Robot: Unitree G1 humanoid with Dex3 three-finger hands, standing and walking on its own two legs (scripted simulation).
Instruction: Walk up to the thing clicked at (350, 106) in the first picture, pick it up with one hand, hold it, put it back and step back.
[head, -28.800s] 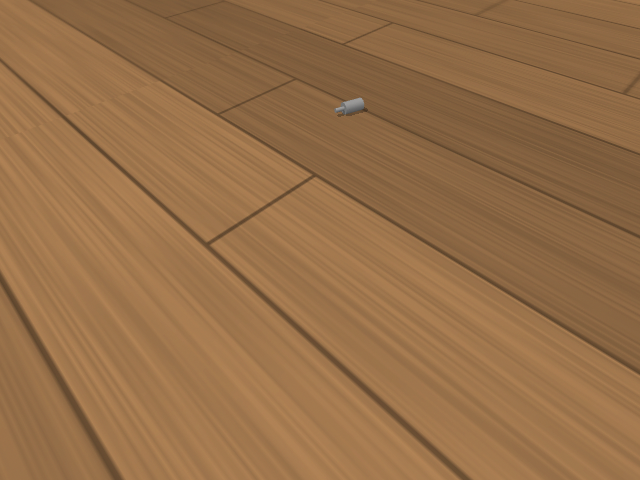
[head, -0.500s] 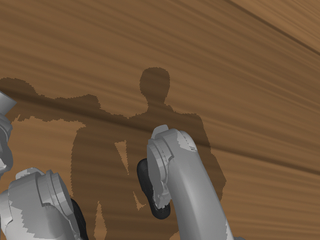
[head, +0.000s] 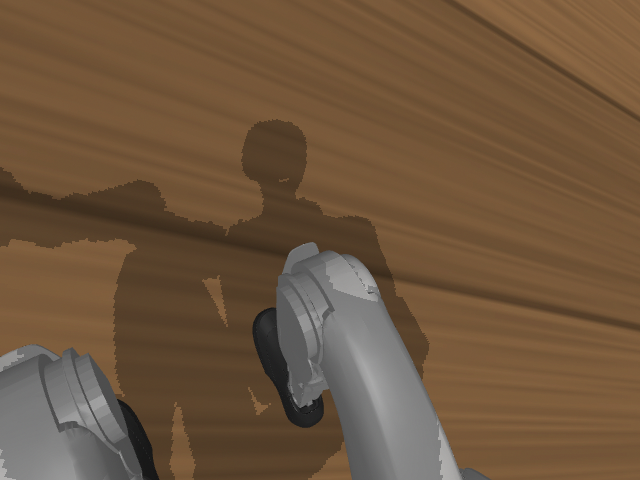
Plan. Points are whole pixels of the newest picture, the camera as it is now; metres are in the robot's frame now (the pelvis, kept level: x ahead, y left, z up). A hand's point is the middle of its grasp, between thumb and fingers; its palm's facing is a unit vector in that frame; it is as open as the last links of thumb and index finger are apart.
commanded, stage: rest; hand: left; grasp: from above
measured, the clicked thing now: out of the picture +0.43 +0.31 -0.27
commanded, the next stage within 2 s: open in 0.56 s
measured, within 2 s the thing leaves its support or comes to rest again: rests again in 0.18 s
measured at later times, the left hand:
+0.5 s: hand out of the picture +0.45 +0.28 -0.26, palm faces -0.29 -0.34 -0.89, open 10.1 cm
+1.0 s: hand out of the picture +0.45 +0.28 -0.26, palm faces -0.30 -0.34 -0.89, open 10.4 cm
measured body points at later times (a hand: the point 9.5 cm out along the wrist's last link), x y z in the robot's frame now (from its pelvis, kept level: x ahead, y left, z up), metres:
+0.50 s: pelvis +0.00 +0.00 +0.00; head +0.30 +0.10 +0.32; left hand +0.47 +0.30 -0.21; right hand -0.02 -0.24 -0.04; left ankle +0.06 +0.13 -0.28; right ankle +0.12 -0.12 -0.28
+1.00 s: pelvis -0.01 +0.00 +0.01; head +0.29 +0.10 +0.32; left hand +0.46 +0.30 -0.21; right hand -0.02 -0.23 -0.03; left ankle +0.06 +0.13 -0.28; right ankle +0.12 -0.12 -0.28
